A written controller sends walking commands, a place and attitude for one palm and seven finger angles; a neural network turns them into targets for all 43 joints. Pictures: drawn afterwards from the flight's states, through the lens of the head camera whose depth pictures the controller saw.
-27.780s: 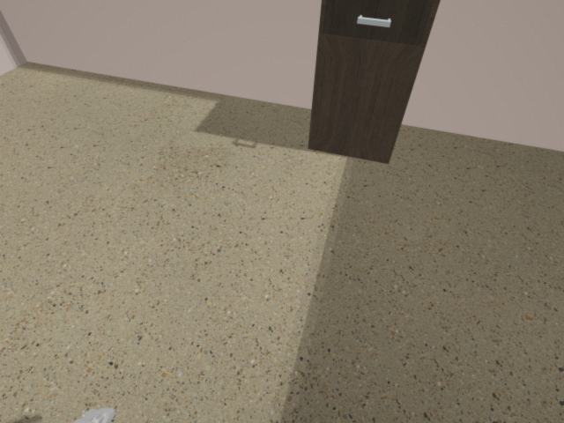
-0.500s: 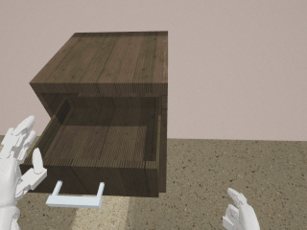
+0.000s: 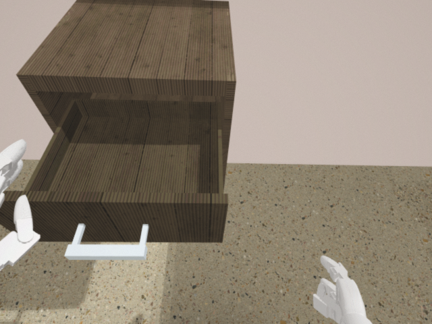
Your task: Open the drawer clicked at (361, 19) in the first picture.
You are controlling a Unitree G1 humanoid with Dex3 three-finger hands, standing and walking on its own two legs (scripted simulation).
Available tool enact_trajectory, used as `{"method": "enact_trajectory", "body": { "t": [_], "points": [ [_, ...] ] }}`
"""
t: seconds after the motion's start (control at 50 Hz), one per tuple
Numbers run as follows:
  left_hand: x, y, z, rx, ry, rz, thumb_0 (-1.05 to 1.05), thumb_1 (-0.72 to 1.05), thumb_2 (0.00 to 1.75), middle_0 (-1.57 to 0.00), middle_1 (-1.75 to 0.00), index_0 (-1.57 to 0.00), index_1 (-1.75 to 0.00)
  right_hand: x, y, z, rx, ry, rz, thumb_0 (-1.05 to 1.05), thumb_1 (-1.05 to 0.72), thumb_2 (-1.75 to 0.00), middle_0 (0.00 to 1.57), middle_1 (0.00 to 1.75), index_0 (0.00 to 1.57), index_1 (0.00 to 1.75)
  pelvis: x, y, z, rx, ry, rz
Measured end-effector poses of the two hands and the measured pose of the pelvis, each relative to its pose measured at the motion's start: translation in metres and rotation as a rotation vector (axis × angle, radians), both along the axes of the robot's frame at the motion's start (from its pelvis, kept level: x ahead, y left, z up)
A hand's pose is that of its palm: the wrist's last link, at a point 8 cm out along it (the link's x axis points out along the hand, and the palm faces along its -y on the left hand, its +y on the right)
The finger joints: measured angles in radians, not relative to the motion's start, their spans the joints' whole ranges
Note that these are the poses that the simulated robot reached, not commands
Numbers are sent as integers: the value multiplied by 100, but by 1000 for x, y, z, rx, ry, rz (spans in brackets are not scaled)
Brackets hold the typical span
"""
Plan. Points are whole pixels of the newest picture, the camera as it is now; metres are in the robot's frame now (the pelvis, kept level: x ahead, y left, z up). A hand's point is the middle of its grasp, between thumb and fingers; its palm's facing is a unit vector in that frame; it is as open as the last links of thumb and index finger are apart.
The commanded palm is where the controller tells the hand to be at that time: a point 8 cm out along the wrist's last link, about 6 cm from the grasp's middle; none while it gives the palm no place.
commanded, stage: step back with the hand held close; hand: left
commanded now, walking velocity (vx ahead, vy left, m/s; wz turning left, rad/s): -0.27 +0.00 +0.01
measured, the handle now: (110, 240) +0.26 +0.22 -0.01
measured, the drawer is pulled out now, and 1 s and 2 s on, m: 0.29 0.29 0.29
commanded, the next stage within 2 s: stop stepping back and stand still in 0.70 s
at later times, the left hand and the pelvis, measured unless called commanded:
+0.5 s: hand (4, 318) +0.11 +0.22 +0.17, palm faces +0.35 -0.82 -0.45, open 7.4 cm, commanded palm +0.05 +0.26 +0.18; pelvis -0.09 -0.01 +0.00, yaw -2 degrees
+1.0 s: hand out of the picture -0.06 +0.18 +0.16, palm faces +0.37 -0.83 -0.42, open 7.4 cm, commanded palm -0.12 +0.23 +0.18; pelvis -0.24 -0.06 +0.00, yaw +2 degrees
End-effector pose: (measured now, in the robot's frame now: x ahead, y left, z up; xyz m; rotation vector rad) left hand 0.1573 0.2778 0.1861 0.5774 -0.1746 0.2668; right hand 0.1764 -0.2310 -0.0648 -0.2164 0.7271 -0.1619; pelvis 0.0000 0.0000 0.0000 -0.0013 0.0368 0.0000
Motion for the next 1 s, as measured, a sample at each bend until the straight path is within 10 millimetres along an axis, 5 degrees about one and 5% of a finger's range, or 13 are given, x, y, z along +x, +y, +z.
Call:
{"method": "enact_trajectory", "body": {
  "t": [0.2, 0.4, 0.6, 0.7, 0.82, 1.0],
  "points": [
    [-47, -6, -6, -67, -77, 48, 1, 89, 90, -21, -30, -21, -30, -30, 7, -8, 20, -28, 54, 1, -90, -89, 21, 30, 20, 30, -34, -4, -7, -20, -12, 24],
    [-74, 8, -2, -45, -100, 66, 1, 89, 90, -21, -30, -21, -30, -76, 8, -3, -16, -4, 50, 1, -90, -90, 21, 30, 20, 29, -65, -2, -3, -23, 0, 22],
    [-101, -54, 3, -22, -66, -87, 1, 89, 90, -20, -30, -21, -30, -123, -14, -19, 72, -38, 68, 1, -90, -89, 21, 30, 20, 30, -128, -34, -7, -35, 10, -39],
    [-141, -74, 12, 25, -22, -130, 1, 89, 90, -21, -30, -22, -30, -164, -45, -18, 83, 14, -5, 1, -90, -89, 21, 30, 20, 30, -155, -50, 0, -3, 1, -19],
    [-189, -60, 0, 3, 32, 18, 1, 88, 90, -21, -30, -22, -30, -199, -74, -4, -3, 39, -60, 1, -90, -90, 21, 30, 20, 29, -183, -59, 8, 44, 24, -14],
    [-259, -59, -6, -83, -66, 56, 1, 89, 90, -21, -30, -22, -30, -242, -68, 12, -52, -33, 20, 1, -91, -90, 20, 30, 20, 29, -240, -59, 1, 25, -35, 34]
  ]
}}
